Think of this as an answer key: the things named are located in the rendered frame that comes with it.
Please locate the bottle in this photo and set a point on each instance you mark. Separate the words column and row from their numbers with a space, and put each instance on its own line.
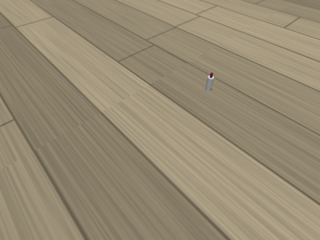
column 209, row 82

